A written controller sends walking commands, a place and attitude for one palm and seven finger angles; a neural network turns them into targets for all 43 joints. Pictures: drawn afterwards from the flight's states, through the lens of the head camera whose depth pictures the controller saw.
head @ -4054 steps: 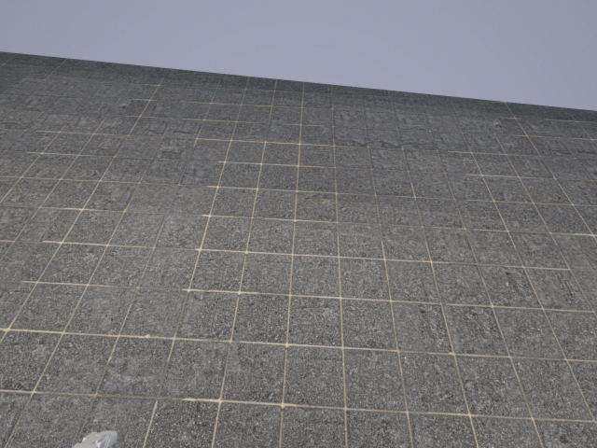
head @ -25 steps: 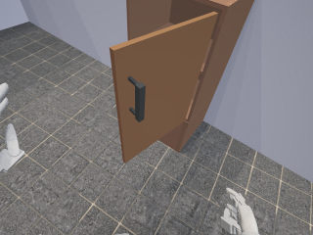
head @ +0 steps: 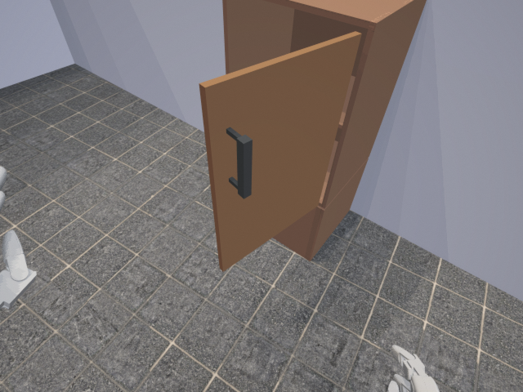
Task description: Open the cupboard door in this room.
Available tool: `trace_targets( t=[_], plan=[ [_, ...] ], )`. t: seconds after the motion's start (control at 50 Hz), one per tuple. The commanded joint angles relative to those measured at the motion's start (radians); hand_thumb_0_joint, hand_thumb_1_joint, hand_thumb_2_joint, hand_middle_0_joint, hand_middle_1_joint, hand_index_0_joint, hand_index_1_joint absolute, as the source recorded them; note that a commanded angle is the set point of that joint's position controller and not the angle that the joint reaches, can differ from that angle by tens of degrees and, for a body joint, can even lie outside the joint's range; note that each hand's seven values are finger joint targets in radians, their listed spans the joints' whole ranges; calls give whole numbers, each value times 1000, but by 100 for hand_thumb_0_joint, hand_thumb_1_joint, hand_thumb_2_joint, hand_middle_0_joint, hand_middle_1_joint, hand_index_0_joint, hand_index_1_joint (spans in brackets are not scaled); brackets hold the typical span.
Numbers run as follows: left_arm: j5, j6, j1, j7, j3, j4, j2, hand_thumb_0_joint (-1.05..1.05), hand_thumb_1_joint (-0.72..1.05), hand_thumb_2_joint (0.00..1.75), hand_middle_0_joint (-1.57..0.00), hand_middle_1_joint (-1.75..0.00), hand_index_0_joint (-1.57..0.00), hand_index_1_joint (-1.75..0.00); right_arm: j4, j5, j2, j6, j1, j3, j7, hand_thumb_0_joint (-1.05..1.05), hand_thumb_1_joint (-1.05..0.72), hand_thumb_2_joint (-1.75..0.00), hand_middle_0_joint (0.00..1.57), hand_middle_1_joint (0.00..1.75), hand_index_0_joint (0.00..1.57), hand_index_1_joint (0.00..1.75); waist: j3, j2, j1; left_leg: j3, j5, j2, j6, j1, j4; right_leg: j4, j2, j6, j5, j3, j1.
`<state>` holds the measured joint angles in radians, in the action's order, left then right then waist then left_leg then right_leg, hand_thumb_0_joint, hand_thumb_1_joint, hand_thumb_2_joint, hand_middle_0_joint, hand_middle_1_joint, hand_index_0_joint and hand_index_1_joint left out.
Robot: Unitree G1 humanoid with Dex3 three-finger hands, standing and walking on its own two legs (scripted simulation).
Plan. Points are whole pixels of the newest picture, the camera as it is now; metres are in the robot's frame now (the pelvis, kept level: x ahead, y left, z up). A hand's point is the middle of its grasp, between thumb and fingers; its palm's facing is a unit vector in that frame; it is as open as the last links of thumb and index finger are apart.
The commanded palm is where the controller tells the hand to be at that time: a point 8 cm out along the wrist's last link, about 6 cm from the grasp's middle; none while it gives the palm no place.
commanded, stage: stop stepping back and stand still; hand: left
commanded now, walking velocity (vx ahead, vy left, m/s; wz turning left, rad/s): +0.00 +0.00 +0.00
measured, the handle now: (238, 163) +0.53 +0.07 +0.05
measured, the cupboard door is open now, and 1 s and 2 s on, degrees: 78 78 78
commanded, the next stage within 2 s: let the arm hang, fingers relaxed in 0.04 s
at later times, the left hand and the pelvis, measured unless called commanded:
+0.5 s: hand out of the picture -0.01 +0.19 -0.18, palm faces +0.06 -0.98 -0.17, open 7.0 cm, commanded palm none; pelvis -0.02 +0.01 +0.00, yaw +3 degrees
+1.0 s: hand out of the picture -0.01 +0.19 -0.16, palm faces +0.07 -0.98 -0.21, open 7.4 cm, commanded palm none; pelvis -0.02 +0.02 +0.01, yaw +2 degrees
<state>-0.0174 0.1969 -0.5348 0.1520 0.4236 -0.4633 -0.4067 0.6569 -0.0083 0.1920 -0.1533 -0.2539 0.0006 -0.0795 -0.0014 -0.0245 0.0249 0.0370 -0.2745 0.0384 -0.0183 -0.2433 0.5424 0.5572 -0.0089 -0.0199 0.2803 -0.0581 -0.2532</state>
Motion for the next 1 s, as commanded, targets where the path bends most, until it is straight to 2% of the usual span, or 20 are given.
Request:
trace_targets(
  t=[0.0,0.08,0.1,0.12,0.14,0.16,0.18,0.2,0.24,0.26,0.28,0.32,0.36,0.4,0.46,0.48,0.5,0.6,0.76,0.98],
  plan=[
    [-18,72,-9,14,120,-181,-170,0,90,90,-20,-30,-20,-30,-157,7,138,-61,102,45,9,0,-90,-90,20,30,20,30,54,37,-22,-42,90,28,43,-76,-71,-137,-71,-10,-187,152,95],
    [-24,68,28,13,112,-167,-170,0,90,90,-20,-30,-20,-30,-154,2,125,-46,105,38,11,0,-90,-90,20,30,20,30,50,-12,-15,-33,43,4,36,-6,-48,-218,-100,-18,-56,188,11],
    [-25,65,24,12,117,-165,-177,0,90,90,-20,-30,-20,-30,-155,2,127,-45,114,39,6,0,-90,-90,20,30,20,30,42,20,-19,-37,59,8,37,11,-74,-220,-87,-13,-61,176,0],
    [77,-111,120,-132,-300,580,-15,0,90,90,-20,-30,-20,-30,93,-2,303,-39,141,93,96,0,-90,-90,20,30,20,30,3,71,31,-93,232,53,52,-89,80,-20,-149,-37,-268,81,-94],
    [60,-178,105,-151,-289,613,31,0,90,90,-20,-30,-20,-30,81,4,229,29,78,89,92,0,-90,-90,20,30,20,30,43,87,6,-93,247,70,50,-65,8,11,-108,-29,-195,73,-101],
    [55,-194,117,-156,-308,648,68,0,90,90,-20,-30,-20,-30,73,-6,211,56,85,71,86,0,-90,-90,20,30,20,30,54,84,-8,-153,175,106,83,-137,-46,55,-72,-10,-60,36,-82],
    [55,-200,153,-158,-314,693,62,0,90,90,-20,-30,-20,-30,61,-13,224,76,113,58,83,0,-90,-90,20,30,20,30,22,85,-19,-218,136,133,115,-225,-106,102,-43,0,5,23,-47],
    [57,-196,178,-158,-318,749,49,0,90,90,-20,-30,-20,-30,61,-21,223,84,128,53,80,0,-90,-90,20,30,20,30,38,-12,-32,-246,150,139,123,-236,-125,98,-34,-2,-3,36,8],
    [59,-188,214,-156,-321,885,17,0,90,90,-20,-30,-20,-30,86,-23,223,99,138,48,78,0,-90,-90,20,30,20,30,75,-157,-44,-176,198,72,93,-183,-59,-17,-82,-13,-126,77,67],
    [58,-187,249,-154,-329,955,1,0,90,90,-20,-30,-20,-30,109,-18,213,111,124,46,77,0,-90,-90,20,30,20,30,82,-210,-28,-126,173,27,71,-120,-18,-76,-127,-35,-141,113,35],
    [54,-189,286,-151,-339,1023,-2,0,90,90,-20,-30,-20,-30,134,-18,193,125,108,42,76,0,-90,-90,20,30,20,30,78,-218,-12,-86,152,-3,56,-56,15,-127,-165,-56,-136,140,-9],
    [43,-198,333,-142,-367,1145,26,0,90,90,-20,-30,-20,-30,188,-24,143,148,79,26,75,0,-90,-90,20,30,20,30,51,-43,6,-66,159,-3,43,17,-8,-142,-170,-62,-99,129,-60],
    [36,-200,322,-138,-381,1255,47,0,90,90,-20,-30,-20,-30,229,-24,133,152,85,15,72,0,-90,-90,20,30,20,30,36,131,-11,-117,165,36,49,-19,-114,-117,-112,-24,-57,90,-3],
    [34,-197,288,-135,-386,1348,51,0,90,90,-20,-30,-20,-30,261,-18,135,154,92,13,66,0,-90,-90,20,30,20,30,17,150,-30,-132,113,47,49,-49,-158,-153,-98,-15,-43,84,58],
    [30,-194,261,-133,-382,1449,83,0,90,90,-20,-30,-20,-30,319,-18,108,158,49,16,58,0,-90,-90,20,30,20,30,11,196,-28,-123,27,41,44,-50,-185,-198,-104,-24,-14,81,77],
    [28,-193,254,-134,-385,1473,86,0,90,90,-20,-30,-20,-30,336,-18,103,160,33,17,57,0,-90,-90,20,30,20,30,0,198,-25,-121,-2,39,43,-48,-191,-212,-105,-27,5,81,69],
    [29,-191,254,-133,-384,1494,86,0,90,90,-20,-30,-20,-30,347,-15,101,162,10,20,55,0,-90,-90,20,30,20,30,-5,133,-23,-124,0,42,45,-36,-191,-224,-102,-29,11,75,66],
    [28,-193,235,-131,-390,1568,105,0,90,90,-20,-30,-20,-30,402,-13,94,164,-63,26,49,0,-90,-90,20,30,20,30,-42,65,-17,-126,-24,50,51,-25,-216,-235,-100,-26,45,54,36],
    [29,-196,201,-122,-391,1605,139,0,90,90,-20,-30,-20,-30,438,-15,55,161,-106,24,46,0,-90,-90,20,30,20,30,-67,27,-22,-133,-31,53,56,-50,-244,-202,-93,-18,21,44,42],
    [30,-194,234,-117,-383,1583,152,0,90,90,-20,-30,-20,-30,457,-20,10,163,-109,20,51,0,-90,-90,20,30,20,30,-108,9,-17,-90,27,27,45,-35,-201,-229,-109,-22,66,64,-6]
  ],
)
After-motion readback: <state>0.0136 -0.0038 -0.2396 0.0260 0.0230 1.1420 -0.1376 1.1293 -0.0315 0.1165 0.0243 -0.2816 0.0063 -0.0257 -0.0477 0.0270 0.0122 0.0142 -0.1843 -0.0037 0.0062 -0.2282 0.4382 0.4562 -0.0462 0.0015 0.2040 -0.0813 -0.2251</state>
